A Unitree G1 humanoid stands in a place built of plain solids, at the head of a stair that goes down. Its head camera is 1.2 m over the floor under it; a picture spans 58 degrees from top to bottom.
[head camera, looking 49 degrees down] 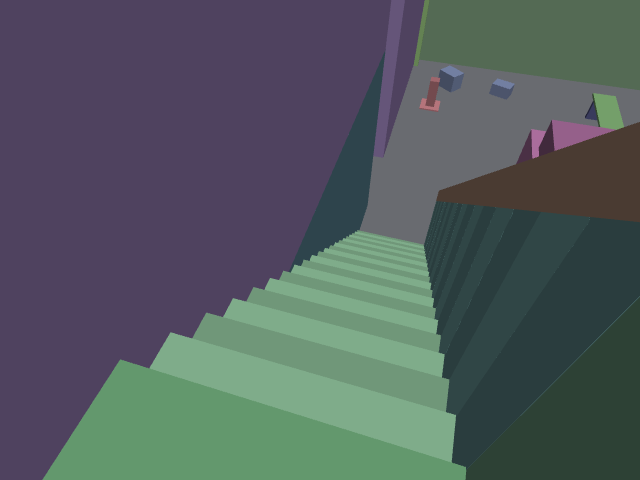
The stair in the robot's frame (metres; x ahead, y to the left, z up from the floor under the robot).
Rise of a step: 0.18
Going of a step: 0.20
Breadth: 1.00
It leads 17 degrees to the right of straight ahead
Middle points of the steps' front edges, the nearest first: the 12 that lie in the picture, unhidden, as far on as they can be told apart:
0.43 0.11 0.00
0.62 0.05 -0.18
0.82 -0.01 -0.36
1.01 -0.06 -0.55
1.20 -0.12 -0.73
1.39 -0.18 -0.91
1.59 -0.24 -1.10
1.78 -0.30 -1.28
1.97 -0.35 -1.46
2.16 -0.41 -1.65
2.35 -0.47 -1.83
2.55 -0.53 -2.01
